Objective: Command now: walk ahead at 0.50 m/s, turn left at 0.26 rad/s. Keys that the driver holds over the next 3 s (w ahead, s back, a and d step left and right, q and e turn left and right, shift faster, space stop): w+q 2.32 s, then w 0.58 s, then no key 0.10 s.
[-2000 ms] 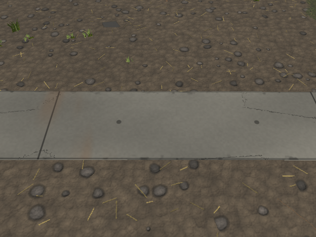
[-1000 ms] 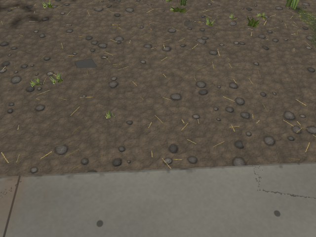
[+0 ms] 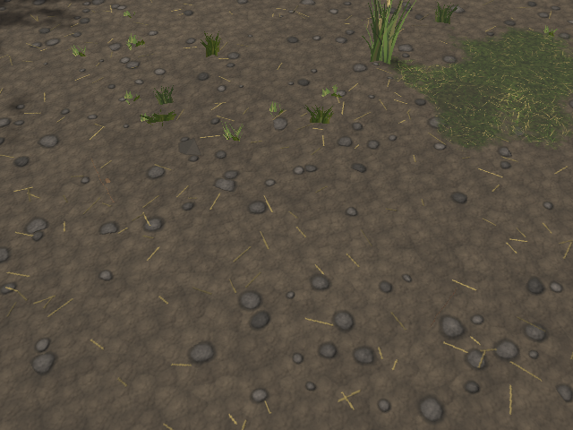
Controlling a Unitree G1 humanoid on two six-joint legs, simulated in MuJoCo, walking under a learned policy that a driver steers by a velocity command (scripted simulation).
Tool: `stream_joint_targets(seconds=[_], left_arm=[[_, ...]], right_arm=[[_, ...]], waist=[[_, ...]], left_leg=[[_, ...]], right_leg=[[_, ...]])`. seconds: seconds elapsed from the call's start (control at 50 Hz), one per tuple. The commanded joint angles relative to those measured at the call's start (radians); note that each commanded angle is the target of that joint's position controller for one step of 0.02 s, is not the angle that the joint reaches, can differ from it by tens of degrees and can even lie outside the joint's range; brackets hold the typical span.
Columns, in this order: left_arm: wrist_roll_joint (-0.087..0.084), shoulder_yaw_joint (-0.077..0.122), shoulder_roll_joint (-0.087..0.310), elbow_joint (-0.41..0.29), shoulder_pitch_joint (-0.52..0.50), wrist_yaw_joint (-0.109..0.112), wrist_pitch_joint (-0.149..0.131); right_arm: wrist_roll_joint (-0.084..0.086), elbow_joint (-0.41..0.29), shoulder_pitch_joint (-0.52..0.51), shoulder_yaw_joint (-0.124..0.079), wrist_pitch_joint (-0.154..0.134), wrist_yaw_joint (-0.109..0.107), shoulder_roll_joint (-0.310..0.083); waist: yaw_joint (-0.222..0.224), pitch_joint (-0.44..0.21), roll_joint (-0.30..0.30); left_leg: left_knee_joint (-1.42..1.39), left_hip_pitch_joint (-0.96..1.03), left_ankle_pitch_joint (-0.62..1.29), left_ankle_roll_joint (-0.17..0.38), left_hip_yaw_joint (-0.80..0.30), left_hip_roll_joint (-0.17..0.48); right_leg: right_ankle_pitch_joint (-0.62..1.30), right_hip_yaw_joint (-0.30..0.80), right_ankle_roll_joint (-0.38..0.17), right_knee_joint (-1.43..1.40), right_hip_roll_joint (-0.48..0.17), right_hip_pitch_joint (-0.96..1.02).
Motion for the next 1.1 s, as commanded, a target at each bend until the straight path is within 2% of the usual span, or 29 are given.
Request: stream_joint_targets(seconds=[0.02, 0.14, 0.18, 0.2, 0.26, 0.3, 0.36, 0.4, 0.42, 0.44, 0.46, 0.48, 0.5, 0.52, 0.54, 0.56, 0.6, 0.64, 0.68, 0.74, 0.84, 0.88, 0.92, 0.94, 0.96, 0.98, 1.0, 1.04, 1.1], left_arm=[[-0.008, -0.012, 0.016, -0.069, -0.022, 0.015, 0.010], [-0.001, -0.029, -0.005, -0.130, -0.140, -0.010, 0.040], [-0.007, -0.015, 0.038, -0.153, -0.173, -0.007, 0.029], [-0.015, -0.021, 0.029, -0.174, -0.230, 0.003, 0.025], [-0.004, -0.030, 0.009, -0.224, -0.409, 0.009, 0.014], [-0.010, -0.049, -0.039, -0.226, -0.463, -0.007, 0.013], [-0.029, -0.049, -0.009, -0.231, -0.437, -0.022, 0.025], [-0.039, -0.021, 0.066, -0.166, -0.277, -0.011, 0.021], [-0.049, 0.011, 0.140, -0.104, -0.086, 0.001, 0.006], [-0.155, 0.052, 0.173, -0.096, 0.053, 0.031, -0.016], [-0.139, 0.053, 0.201, -0.048, 0.219, 0.035, -0.015], [-0.152, 0.075, 0.261, -0.021, 0.288, 0.017, 0.000], [-0.161, 0.086, 0.269, 0.013, 0.272, 0.007, 0.010], [-0.150, 0.051, 0.114, -0.005, 0.162, 0.019, 0.020], [-0.121, 0.031, 0.102, -0.027, 0.045, 0.024, 0.011], [-0.108, 0.021, 0.062, -0.029, -0.029, 0.020, 0.001], [-0.094, 0.000, -0.017, -0.003, -0.105, 0.013, -0.002], [-0.075, 0.007, 0.030, 0.003, -0.103, 0.030, -0.010], [-0.068, 0.021, 0.099, 0.008, -0.081, 0.059, -0.017], [-0.104, 0.047, 0.163, 0.024, 0.014, 0.081, -0.009], [-0.111, 0.075, 0.186, 0.031, 0.107, 0.069, 0.032], [-0.112, 0.087, 0.223, 0.015, 0.100, 0.064, 0.038], [-0.122, 0.090, 0.245, 0.002, 0.093, 0.065, 0.042], [-0.108, 0.082, 0.229, -0.027, 0.075, 0.064, 0.027], [-0.083, 0.029, 0.081, -0.097, 0.151, 0.036, -0.016], [-0.124, 0.049, 0.168, -0.119, -0.007, 0.020, -0.067], [-0.152, 0.058, 0.181, -0.147, -0.087, 0.021, -0.076], [-0.106, 0.061, 0.167, -0.130, -0.069, 0.045, -0.059], [-0.095, 0.071, 0.146, -0.148, -0.027, 0.044, -0.011]], right_arm=[[0.004, -0.038, 0.019, -0.009, -0.028, -0.002, -0.035], [-0.018, -0.012, 0.130, -0.031, -0.028, 0.062, -0.085], [-0.018, -0.019, 0.166, -0.026, -0.030, 0.053, -0.067], [-0.039, 0.031, 0.248, -0.016, -0.035, 0.037, -0.025], [-0.011, 0.091, 0.458, -0.019, -0.017, 0.001, -0.018], [-0.008, 0.091, 0.464, -0.006, -0.002, 0.005, 0.024], [-0.014, 0.046, 0.361, -0.022, 0.013, 0.048, -0.082], [0.006, 0.031, 0.327, -0.026, 0.021, 0.046, -0.099], [0.007, 0.034, 0.332, -0.027, 0.019, 0.051, -0.116], [0.130, 0.001, 0.278, -0.035, 0.027, -0.003, -0.027], [0.138, 0.034, 0.440, -0.008, 0.032, -0.023, 0.055], [0.158, -0.011, 0.522, -0.007, 0.022, -0.045, 0.030], [0.166, -0.061, 0.440, -0.003, 0.025, -0.063, 0.032], [0.142, -0.100, 0.211, -0.025, 0.047, -0.090, -0.010], [0.130, -0.166, 0.136, -0.030, 0.065, -0.096, -0.015], [0.097, -0.171, 0.126, -0.031, 0.092, -0.095, 0.006], [0.102, -0.193, 0.100, -0.048, 0.128, -0.078, 0.021], [0.083, -0.215, 0.078, -0.064, 0.121, -0.066, -0.011], [0.064, -0.239, -0.004, -0.064, 0.101, -0.045, -0.002], [0.071, -0.289, -0.143, -0.046, 0.101, -0.005, 0.025], [0.083, -0.384, -0.358, -0.047, 0.097, 0.040, -0.014], [0.080, -0.395, -0.340, -0.061, 0.096, 0.049, -0.048], [0.080, -0.348, -0.117, -0.108, 0.098, 0.040, -0.136], [0.080, -0.302, 0.072, -0.151, 0.108, 0.013, -0.237], [0.082, -0.301, 0.073, -0.163, 0.100, 0.003, -0.368], [0.058, -0.302, 0.192, -0.137, 0.099, -0.004, -0.288], [0.049, -0.276, 0.144, -0.122, 0.091, -0.004, -0.239], [0.068, -0.308, -0.059, -0.097, 0.080, -0.005, -0.165], [0.060, -0.325, -0.125, -0.094, 0.066, -0.005, -0.156]], waist=[[0.007, -0.004, 0.045], [-0.013, 0.020, 0.085], [-0.023, 0.012, 0.074], [-0.054, 0.028, 0.056], [-0.177, 0.056, 0.071], [-0.194, 0.113, 0.053], [-0.124, 0.127, 0.071], [-0.039, 0.121, 0.018], [0.046, 0.070, -0.013], [0.103, -0.084, -0.016], [0.114, -0.298, -0.173], [0.089, -0.425, -0.301], [0.083, -0.383, -0.275], [0.100, -0.125, -0.011], [0.050, -0.056, -0.050], [0.006, -0.001, 0.002], [-0.061, 0.104, -0.063], [-0.068, 0.126, -0.068], [-0.055, 0.096, -0.085], [0.002, 0.062, -0.037], [0.076, 0.125, 0.008], [0.048, 0.084, -0.041], [-0.086, -0.055, -0.053], [-0.174, -0.160, 0.019], [-0.057, -0.297, 0.274], [-0.161, -0.398, 0.145], [-0.144, -0.248, 0.128], [-0.018, -0.098, 0.016], [0.059, -0.062, 0.032]], left_leg=[[-0.255, 0.134, 0.013, 0.208, -0.344, 0.249], [-0.171, -0.115, 0.178, 0.205, -0.262, 0.191], [-0.095, -0.050, 0.236, 0.220, -0.305, 0.212], [-0.007, 0.153, 0.157, 0.209, -0.380, 0.241], [0.142, 0.445, 0.001, 0.205, -0.464, 0.233], [0.199, 0.279, -0.106, 0.170, -0.463, 0.185], [0.195, -0.162, -0.206, 0.156, -0.484, 0.151], [0.351, -0.134, -0.244, 0.093, -0.488, 0.105], [0.532, -0.182, -0.185, 0.032, -0.444, 0.044], [0.804, -0.323, -0.272, -0.006, -0.361, 0.009], [1.190, -0.543, -0.684, -0.055, -0.293, -0.016], [1.475, -0.658, -0.622, -0.091, -0.250, 0.020], [1.570, -0.801, -0.494, -0.122, -0.173, 0.071], [1.563, -0.864, -0.371, -0.125, -0.090, 0.105], [1.543, -0.829, -0.253, -0.122, -0.076, 0.137], [1.499, -0.731, -0.218, -0.107, -0.116, 0.179], [1.252, -0.632, -0.136, -0.057, -0.169, 0.227], [0.951, -0.508, 0.042, -0.066, -0.167, 0.204], [0.670, -0.395, 0.201, -0.086, -0.113, 0.181], [0.442, -0.418, 0.248, -0.067, -0.079, 0.167], [0.300, -0.519, 0.066, -0.009, -0.020, 0.150], [0.278, -0.357, -0.051, 0.023, 0.055, 0.086], [0.206, 0.025, -0.030, 0.080, 0.099, -0.010], [0.170, 0.391, 0.058, 0.147, -0.103, 0.090], [0.049, 0.739, -0.060, 0.357, -0.723, 0.392], [-0.083, 0.787, -0.101, 0.351, -0.868, 0.422], [-0.086, 0.695, 0.018, 0.301, -0.704, 0.393], [-0.096, 0.316, 0.216, 0.221, -0.467, 0.300], [-0.159, 0.067, 0.283, 0.209, -0.376, 0.237]], right_leg=[[0.044, 0.023, 0.039, -0.137, -0.095, -0.187], [0.400, -0.068, 0.053, -0.312, -0.069, 0.018], [0.356, -0.073, 0.051, -0.313, -0.064, -0.037], [0.434, 0.056, 0.064, -0.385, -0.117, -0.225], [0.449, 0.029, 0.083, -0.580, -0.097, -0.489], [0.579, 0.013, 0.066, -0.716, -0.103, -0.369], [0.598, -0.082, 0.057, -0.686, -0.064, 0.127], [0.622, -0.081, 0.034, -0.810, -0.077, 0.296], [0.666, -0.122, 0.004, -0.793, -0.091, 0.510], [0.740, 0.018, 0.011, -0.622, -0.144, 0.745], [1.023, 0.142, -0.059, -0.407, -0.360, 1.066], [0.819, 0.444, -0.176, -0.536, -0.510, 1.100], [0.266, 0.639, -0.271, -0.756, -0.592, 1.016], [0.041, 0.501, -0.199, -0.882, -0.480, 0.792], [0.064, 0.435, -0.219, -0.904, -0.496, 0.605], [0.143, 0.361, -0.201, -0.908, -0.475, 0.426], [0.107, 0.089, -0.068, -0.919, -0.334, 0.190], [0.263, -0.094, -0.052, -0.950, -0.252, 0.067], [0.372, -0.169, -0.078, -0.955, -0.215, 0.072], [0.420, -0.162, -0.099, -0.961, -0.286, 0.276], [0.454, -0.204, -0.077, -0.904, -0.335, 0.522], [0.794, -0.272, -0.054, -0.793, -0.312, 0.518], [1.061, -0.332, -0.022, -0.455, -0.277, 0.422], [0.792, -0.334, 0.034, -0.137, -0.231, 0.134], [-0.244, -0.211, 0.092, 0.252, -0.028, -0.310], [-0.249, 0.005, 0.071, 0.318, -0.013, -0.422], [-0.153, -0.005, 0.055, 0.278, -0.047, -0.508], [-0.022, -0.014, 0.061, 0.092, -0.117, -0.333], [0.048, -0.025, 0.088, -0.036, -0.124, -0.169]])
Next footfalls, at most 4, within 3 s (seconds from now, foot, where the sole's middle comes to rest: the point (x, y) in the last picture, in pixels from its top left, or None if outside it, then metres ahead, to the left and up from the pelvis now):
0.44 right None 0.43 -0.14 -0.89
0.94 left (215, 418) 0.59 0.20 -0.89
1.40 right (213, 305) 0.93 0.24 -0.89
1.92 left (76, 331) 0.84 0.62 -0.89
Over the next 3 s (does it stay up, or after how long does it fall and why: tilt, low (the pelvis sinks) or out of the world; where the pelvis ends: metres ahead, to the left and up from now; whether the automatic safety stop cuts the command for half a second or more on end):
stays up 0.96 0.99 -0.12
